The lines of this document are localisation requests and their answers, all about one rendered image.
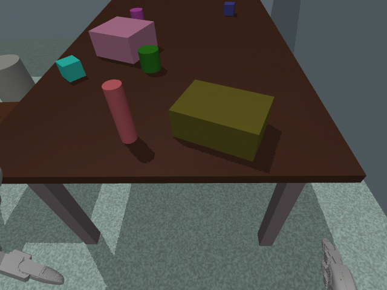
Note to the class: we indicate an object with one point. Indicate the left robot hand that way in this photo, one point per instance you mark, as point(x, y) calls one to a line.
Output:
point(19, 265)

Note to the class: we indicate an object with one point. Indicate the right robot hand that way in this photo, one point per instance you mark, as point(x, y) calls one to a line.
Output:
point(337, 276)

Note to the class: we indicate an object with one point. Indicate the table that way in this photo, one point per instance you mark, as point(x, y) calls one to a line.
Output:
point(63, 132)

